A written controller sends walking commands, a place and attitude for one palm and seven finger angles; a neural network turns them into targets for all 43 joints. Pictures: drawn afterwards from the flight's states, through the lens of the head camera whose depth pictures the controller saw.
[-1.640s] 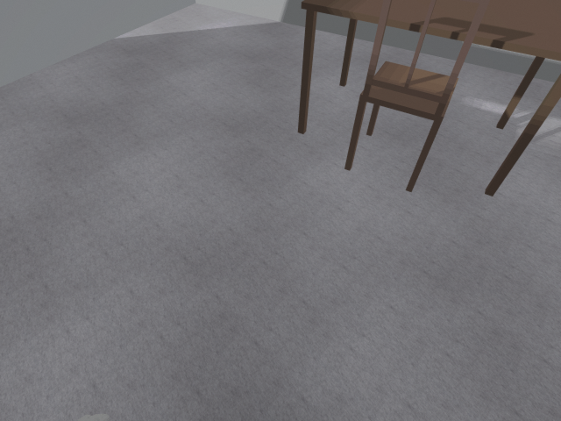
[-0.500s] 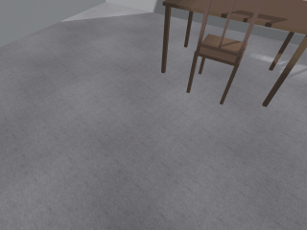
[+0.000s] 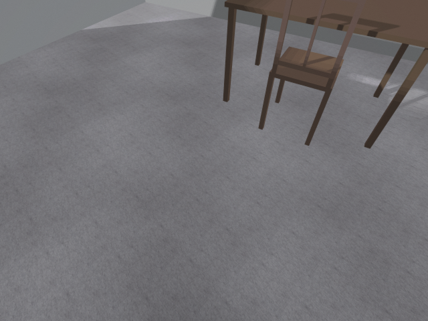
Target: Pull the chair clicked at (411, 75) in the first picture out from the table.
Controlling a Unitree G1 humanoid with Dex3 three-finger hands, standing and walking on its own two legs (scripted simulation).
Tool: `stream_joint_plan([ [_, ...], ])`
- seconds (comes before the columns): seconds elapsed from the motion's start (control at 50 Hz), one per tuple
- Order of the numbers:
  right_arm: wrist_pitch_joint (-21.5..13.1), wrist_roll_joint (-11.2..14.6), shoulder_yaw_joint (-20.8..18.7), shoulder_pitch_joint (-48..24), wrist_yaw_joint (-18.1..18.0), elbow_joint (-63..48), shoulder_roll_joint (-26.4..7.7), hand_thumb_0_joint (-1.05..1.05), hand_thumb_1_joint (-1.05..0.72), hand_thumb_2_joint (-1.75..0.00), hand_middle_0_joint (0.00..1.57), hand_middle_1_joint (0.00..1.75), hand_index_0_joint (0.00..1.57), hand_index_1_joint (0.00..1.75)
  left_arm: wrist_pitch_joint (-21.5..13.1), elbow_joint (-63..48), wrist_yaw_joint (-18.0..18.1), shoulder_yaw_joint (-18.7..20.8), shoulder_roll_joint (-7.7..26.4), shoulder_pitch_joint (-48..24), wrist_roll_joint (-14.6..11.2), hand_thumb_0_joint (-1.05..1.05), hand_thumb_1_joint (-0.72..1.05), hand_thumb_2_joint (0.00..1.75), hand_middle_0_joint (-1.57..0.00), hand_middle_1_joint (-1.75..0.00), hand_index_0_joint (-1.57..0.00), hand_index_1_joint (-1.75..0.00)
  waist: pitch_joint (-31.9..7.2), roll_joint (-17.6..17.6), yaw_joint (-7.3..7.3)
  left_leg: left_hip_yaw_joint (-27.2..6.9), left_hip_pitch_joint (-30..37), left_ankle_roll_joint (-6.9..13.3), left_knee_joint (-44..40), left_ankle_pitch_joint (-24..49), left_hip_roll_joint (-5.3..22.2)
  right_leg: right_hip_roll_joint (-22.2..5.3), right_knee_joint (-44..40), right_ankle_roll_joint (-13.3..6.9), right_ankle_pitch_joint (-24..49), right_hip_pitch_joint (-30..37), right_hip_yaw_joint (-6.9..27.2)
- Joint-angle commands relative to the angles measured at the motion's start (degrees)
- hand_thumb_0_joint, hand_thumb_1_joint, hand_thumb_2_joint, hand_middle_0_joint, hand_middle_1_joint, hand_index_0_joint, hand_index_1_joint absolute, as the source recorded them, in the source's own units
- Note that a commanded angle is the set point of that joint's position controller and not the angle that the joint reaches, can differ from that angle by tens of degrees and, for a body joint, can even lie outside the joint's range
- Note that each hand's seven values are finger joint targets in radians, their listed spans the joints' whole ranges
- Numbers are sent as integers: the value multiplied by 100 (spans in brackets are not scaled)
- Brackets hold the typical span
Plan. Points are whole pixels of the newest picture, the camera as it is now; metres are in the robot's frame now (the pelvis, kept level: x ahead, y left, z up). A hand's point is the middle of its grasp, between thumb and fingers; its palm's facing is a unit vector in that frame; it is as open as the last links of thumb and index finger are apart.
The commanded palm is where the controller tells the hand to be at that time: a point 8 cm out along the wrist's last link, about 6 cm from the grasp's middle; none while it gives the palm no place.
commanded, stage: walk to a spot facing it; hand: left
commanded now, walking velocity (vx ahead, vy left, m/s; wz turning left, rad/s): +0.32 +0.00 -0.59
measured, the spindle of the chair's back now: (313, 34) +1.48 -0.42 -0.06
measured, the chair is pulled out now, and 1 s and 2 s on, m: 0.00 0.00 0.00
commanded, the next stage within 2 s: turn to face it in 1.84 s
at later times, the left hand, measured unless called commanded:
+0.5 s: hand out of the picture +0.09 +0.15 -0.17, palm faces -0.14 -0.98 -0.14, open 7.4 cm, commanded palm none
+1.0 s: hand (184, 183) +0.53 +0.13 -0.17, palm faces -0.41 -0.90 -0.16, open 7.4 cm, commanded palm none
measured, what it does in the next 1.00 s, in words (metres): walks ahead, turning right: left foot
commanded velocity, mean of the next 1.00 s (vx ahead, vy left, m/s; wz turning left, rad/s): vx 0.35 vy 0.00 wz -0.40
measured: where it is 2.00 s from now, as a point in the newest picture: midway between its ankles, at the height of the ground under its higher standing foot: (265, 228)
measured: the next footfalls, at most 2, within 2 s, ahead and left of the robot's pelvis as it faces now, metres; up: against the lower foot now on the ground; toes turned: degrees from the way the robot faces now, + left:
left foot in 0.62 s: +0.36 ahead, +0.07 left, +0.00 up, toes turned -8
right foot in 1.24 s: +0.51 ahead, -0.21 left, +0.00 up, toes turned -39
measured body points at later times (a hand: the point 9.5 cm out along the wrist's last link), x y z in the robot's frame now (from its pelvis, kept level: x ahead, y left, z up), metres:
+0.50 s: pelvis +0.13 -0.02 +0.00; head +0.16 -0.02 +0.44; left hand +0.10 +0.20 -0.16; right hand +0.18 -0.27 -0.15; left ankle +0.24 +0.10 -0.69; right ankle +0.02 -0.11 -0.74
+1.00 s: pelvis +0.35 +0.00 +0.00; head +0.38 +0.02 +0.45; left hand +0.55 +0.18 -0.15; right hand +0.21 -0.20 -0.14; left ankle +0.32 +0.08 -0.74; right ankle +0.36 -0.18 -0.66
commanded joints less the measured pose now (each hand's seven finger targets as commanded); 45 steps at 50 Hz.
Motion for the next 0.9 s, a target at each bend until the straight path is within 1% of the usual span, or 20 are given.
stream_joint_plan([
  [0.0, -11, -39, -222, 306, -38, -401, -717, 0, -90, -90, 20, 30, 20, 30, 66, -452, -65, 231, 597, 267, 58, 0, 90, 90, -20, -30, -20, -30, 490, 95, -82, -446, -399, 174, -361, -1970, 682, -326, -240, -262, -1893, -1018, 788],
  [0.04, -38, -29, -320, 492, -47, -532, -851, 0, -90, -90, 20, 30, 20, 30, 42, -643, -121, 289, 532, 394, 71, 0, 90, 90, -20, -30, -20, -30, 619, 281, -122, -759, -322, 368, -439, -2420, 962, -90, 297, -297, -1997, -1469, 682],
  [0.1, -154, -6, -471, 773, -79, -626, -1008, 0, -90, -90, 20, 30, 20, 30, -50, -893, -191, 343, 120, 414, 62, 0, 90, 90, -20, -30, -20, -30, 526, 1088, -187, -1420, 47, 906, -893, -2100, 1921, 93, 1919, -129, -1257, -1942, -249],
  [0.14, -206, -18, -473, 780, -78, -673, -847, 0, -90, -90, 20, 30, 20, 30, -116, -996, -229, 375, 23, 392, 63, 0, 90, 90, -20, -30, -20, -30, 385, 900, -154, -997, 84, 944, -531, -981, 1972, -153, 1853, -102, -1483, -1750, -334],
  [0.18, -210, -32, -424, 512, -79, -737, -638, 0, -90, -90, 20, 30, 20, 30, -185, -710, -225, 432, -78, 1314, 88, 0, 90, 90, -20, -30, -20, -30, 222, 373, 329, -24, -906, 486, 985, -402, 1404, -50, 689, -196, -716, -75, -472],
  [0.2, -222, 36, -349, 317, -46, -947, -232, 0, -90, -90, 20, 30, 20, 30, -283, -457, -148, 550, 452, 2167, 126, 0, 90, 90, -20, -30, -20, -30, 44, -1353, 655, 818, -2370, 60, 3091, -859, 608, -1129, -386, -610, -797, 1122, 1533],
  [0.22, -315, 21, -264, -239, 4, -1331, -55, 0, -90, -90, 20, 30, 20, 30, -333, -288, -46, 591, 795, 2813, 33, 0, 90, 90, -20, -30, -20, -30, 67, -1897, 816, 635, -3579, -60, 4157, -2090, 164, -2124, -1031, -1206, 203, 1569, 3396],
  [0.24, -350, 11, -292, -485, -18, -1369, -134, 0, -90, -90, 20, 30, 20, 30, -359, -264, 47, 577, 675, 2851, 18, 0, 90, 90, -20, -30, -20, -30, 87, -1347, 818, 107, -3810, -45, 4559, -1902, 384, -2199, -946, -1467, 703, 1547, 3554],
  [0.28, -341, -12, -315, -427, -2, -1258, 1, 0, -90, -90, 20, 30, 20, 30, -359, -412, 78, 487, 305, 2193, 70, 0, 90, 90, -20, -30, -20, -30, 432, -271, 403, -49, -3762, -125, 4561, -1190, 685, -1941, -816, -1554, 555, 1020, 2699],
  [0.36, -198, -6, -358, -5, 93, -1118, 326, 0, -90, -90, 20, 30, 20, 30, -449, -461, 79, 440, 90, 1733, 94, 0, 90, 90, -20, -30, -20, -30, 419, -425, 2, 223, -3017, -265, 3794, -288, 660, -1368, -1069, -1217, 775, 128, 1482],
  [0.44, -221, 15, -372, -297, 168, -1290, 451, 0, -90, -90, 20, 30, 20, 30, -478, -313, 101, 433, -3, 1844, 93, 0, 90, 90, -20, -30, -20, -30, 484, -685, 61, 368, -2864, -233, 2861, 214, 545, -1117, -1088, -1034, 1100, 215, 1154],
  [0.52, -326, 49, -359, -398, 171, -1393, 476, 0, -90, -90, 20, 30, 20, 30, -434, -302, 112, 499, 86, 1748, 93, 0, 90, 90, -20, -30, -20, -30, 431, -832, 86, 503, -1810, -79, 1735, 137, 326, -1082, -812, -875, 1503, 107, 1039],
  [0.56, -393, 18, -415, 487, 77, -1121, 293, 0, -90, -90, 20, 30, 20, 30, -431, -330, 116, 548, 102, 1531, 62, 0, 90, 90, -20, -30, -20, -30, 64, -572, -342, 567, -458, -1, 937, 385, 150, -841, 154, -717, 2135, -107, 812],
  [0.58, -423, -13, -487, 1394, -16, -850, -9, 0, -90, -90, 20, 30, 20, 30, -433, -343, 98, 558, -18, 1542, 39, 0, 90, 90, -20, -30, -20, -30, -499, -104, -668, 349, 847, 81, 695, 414, 370, -602, 1350, -578, 2075, -487, 686],
  [0.6, -447, -119, -648, 2139, -87, -682, -703, 0, -90, -90, 20, 30, 20, 30, -391, -405, 29, 554, -355, 1945, -36, 0, 90, 90, -20, -30, -20, -30, -1392, 1456, -790, -1628, 2306, 558, 444, 164, 1955, 89, 3233, -322, -2, -1704, 42],
  [0.62, -393, -75, -642, 2503, -88, -621, -873, 0, -90, -90, 20, 30, 20, 30, -450, -574, -13, 502, -495, 1763, -16, 0, 90, 90, -20, -30, -20, -30, -1407, 1872, -810, -3017, 2133, 976, -550, -123, 2826, 402, 4744, -269, -1991, -2346, -29],
  [0.64, -363, -33, -588, 2028, -107, -677, -698, 0, -90, -90, 20, 30, 20, 30, -409, -638, 22, 476, -453, 1536, 23, 0, 90, 90, -20, -30, -20, -30, -1147, 1684, -654, -3125, 1410, 1058, -888, -1156, 2992, 46, 5549, -310, -1835, -2641, 233],
  [0.68, -422, -45, -416, 1235, -99, -835, 97, 0, -90, -90, 20, 30, 20, 30, -342, -676, -85, 508, -487, 861, 104, 0, 90, 90, -20, -30, -20, -30, 273, 717, -364, -2015, -162, 796, -1186, -1453, 2391, -450, 5567, -255, -772, -2869, 135],
  [0.74, -540, -29, -331, 1069, -131, -737, 452, 0, -90, -90, 20, 30, 20, 30, -128, -527, -157, 500, -741, 1198, 145, 0, 90, 90, -20, -30, -20, -30, 295, 653, 42, -435, -801, 486, -1167, -284, 1801, -571, 5091, -129, -162, -2328, -14],
  [0.88, -615, 12, -359, 1693, -162, -493, 388, 0, -90, -90, 20, 30, 20, 30, 13, -884, -222, 525, -711, 330, 174, 0, 90, 90, -20, -30, -20, -30, 404, 439, -69, 370, 155, 560, -1309, 1000, 1715, -741, 4241, 116, 680, -3373, -146],
])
